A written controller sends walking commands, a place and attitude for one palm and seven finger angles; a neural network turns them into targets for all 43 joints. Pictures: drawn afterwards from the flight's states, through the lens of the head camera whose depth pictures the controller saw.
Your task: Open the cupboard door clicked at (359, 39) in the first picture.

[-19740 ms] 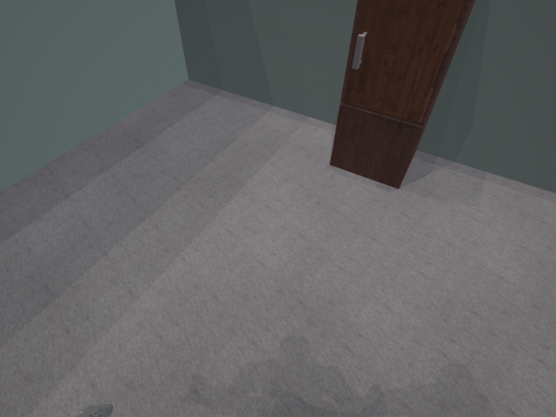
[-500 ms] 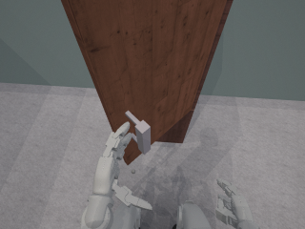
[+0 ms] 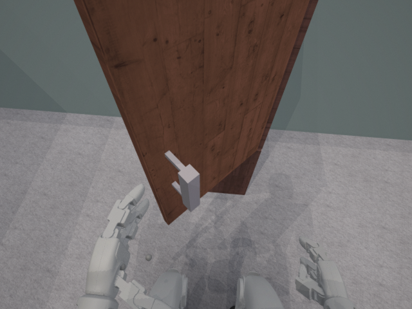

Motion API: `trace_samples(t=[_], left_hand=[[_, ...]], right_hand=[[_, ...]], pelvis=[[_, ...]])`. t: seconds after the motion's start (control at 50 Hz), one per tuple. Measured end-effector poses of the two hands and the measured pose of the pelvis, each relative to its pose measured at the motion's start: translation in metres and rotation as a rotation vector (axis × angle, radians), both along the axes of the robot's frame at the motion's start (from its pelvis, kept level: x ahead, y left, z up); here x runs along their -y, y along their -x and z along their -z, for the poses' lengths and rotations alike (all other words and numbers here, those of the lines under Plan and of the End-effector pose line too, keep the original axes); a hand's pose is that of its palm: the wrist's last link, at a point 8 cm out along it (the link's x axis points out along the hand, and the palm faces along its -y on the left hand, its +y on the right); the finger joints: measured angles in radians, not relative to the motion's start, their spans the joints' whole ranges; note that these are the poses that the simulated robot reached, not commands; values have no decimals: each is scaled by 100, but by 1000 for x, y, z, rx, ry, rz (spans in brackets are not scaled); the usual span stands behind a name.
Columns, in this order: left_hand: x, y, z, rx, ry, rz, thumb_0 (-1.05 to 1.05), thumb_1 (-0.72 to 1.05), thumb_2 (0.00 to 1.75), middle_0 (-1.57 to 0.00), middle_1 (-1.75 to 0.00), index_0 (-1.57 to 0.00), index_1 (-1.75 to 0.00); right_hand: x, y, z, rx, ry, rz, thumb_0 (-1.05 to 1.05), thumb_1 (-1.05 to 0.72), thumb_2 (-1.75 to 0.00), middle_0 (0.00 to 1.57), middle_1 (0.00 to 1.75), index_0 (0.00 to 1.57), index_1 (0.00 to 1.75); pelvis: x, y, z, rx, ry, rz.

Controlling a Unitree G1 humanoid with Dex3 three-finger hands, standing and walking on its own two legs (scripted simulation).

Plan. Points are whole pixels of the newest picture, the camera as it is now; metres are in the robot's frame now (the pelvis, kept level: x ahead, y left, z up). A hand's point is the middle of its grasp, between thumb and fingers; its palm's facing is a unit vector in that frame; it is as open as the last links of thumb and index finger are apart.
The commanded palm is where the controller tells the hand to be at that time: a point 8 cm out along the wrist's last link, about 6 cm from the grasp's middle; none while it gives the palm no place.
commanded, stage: slide the hand sideways off the handle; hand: left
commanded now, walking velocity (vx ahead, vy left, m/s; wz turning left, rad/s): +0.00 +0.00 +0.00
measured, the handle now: (182, 182) +0.34 +0.07 +0.04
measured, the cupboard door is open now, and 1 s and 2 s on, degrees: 47 47 47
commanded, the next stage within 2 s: draw the hand back to the body in 0.02 s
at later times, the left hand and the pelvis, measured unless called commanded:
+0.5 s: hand (109, 259) +0.19 +0.14 +0.12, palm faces -0.02 -1.00 -0.05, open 16.3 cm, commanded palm +0.16 +0.21 +0.13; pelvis +0.00 +0.00 +0.04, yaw +0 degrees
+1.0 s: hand (3, 223) +0.20 +0.23 +0.20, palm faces +0.29 -0.88 -0.38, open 13.0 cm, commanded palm +0.16 +0.27 +0.23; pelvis +0.03 +0.01 +0.10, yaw +0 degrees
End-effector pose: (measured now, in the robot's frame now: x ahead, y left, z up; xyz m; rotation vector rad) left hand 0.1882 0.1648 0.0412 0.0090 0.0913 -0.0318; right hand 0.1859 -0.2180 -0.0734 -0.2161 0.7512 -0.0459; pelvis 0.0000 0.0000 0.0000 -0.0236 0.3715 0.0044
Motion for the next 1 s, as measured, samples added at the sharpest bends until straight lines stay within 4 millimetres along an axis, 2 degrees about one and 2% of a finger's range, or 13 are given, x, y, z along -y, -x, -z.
trace_samples(t=[0.16,0.26,0.38,0.5,0.62,0.7,0.82,1.0], left_hand=[[-6,9,0,24,12,20,-1,-50,30,-15,-30,-15,-30],[-10,6,-22,66,-22,38,-1,-50,30,-16,-30,-15,-30],[-24,8,-63,62,-54,4,-1,-50,30,-16,-30,-15,-30],[-33,18,-80,18,-44,-8,-1,-50,30,-16,-30,-15,-30],[-47,19,-102,68,-66,-1,-1,-48,31,-16,-30,-15,-30],[-62,19,-121,35,-199,-70,-1,-42,33,-16,-30,-15,-30],[-79,27,-144,-64,-322,-211,-1,-25,40,-17,-30,-16,-30],[-103,19,-184,14,-387,-335,-1,4,53,-18,-30,-17,-30]], right_hand=[[5,0,2,29,17,5,1,-90,-90,20,30,20,30],[3,3,-3,38,4,20,1,-90,-90,20,30,20,30],[-2,12,-27,45,-34,58,1,-90,-90,20,30,20,30],[1,16,-56,81,-13,72,1,-90,-90,20,30,20,30],[9,13,-76,121,18,81,1,-90,-90,20,30,20,30],[9,10,-86,124,22,109,1,-90,-90,20,30,20,30],[-3,4,-98,134,-1,116,1,-90,-90,20,30,20,30],[-21,-4,-109,131,-15,46,1,-90,-90,20,30,20,30]], pelvis=[[2,4,6,1,8,-6],[2,7,2,24,9,-5],[0,3,-22,78,7,-5],[-1,-3,-42,125,9,-10],[-2,-7,-53,165,15,-13],[-4,-13,-64,196,9,-2],[-10,-21,-83,251,3,1],[-13,-26,-102,330,-5,-4]])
